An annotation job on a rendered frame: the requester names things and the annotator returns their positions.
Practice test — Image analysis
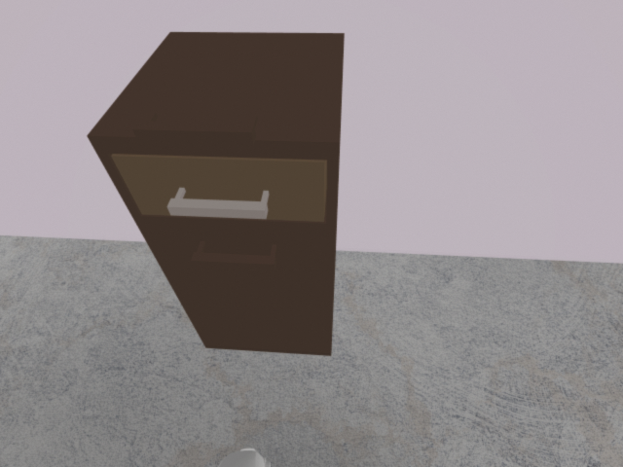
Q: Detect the cabinet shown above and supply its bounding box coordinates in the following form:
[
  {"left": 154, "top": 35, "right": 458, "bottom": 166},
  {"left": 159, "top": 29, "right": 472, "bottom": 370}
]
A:
[{"left": 87, "top": 32, "right": 345, "bottom": 356}]

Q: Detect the drawer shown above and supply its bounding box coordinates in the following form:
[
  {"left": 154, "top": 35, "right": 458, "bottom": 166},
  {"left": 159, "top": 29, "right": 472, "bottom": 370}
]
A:
[{"left": 111, "top": 154, "right": 327, "bottom": 222}]

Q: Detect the handle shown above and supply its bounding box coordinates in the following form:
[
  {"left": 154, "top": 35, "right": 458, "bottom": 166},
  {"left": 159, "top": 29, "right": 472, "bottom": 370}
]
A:
[
  {"left": 167, "top": 188, "right": 269, "bottom": 219},
  {"left": 132, "top": 121, "right": 256, "bottom": 145},
  {"left": 191, "top": 252, "right": 276, "bottom": 270}
]

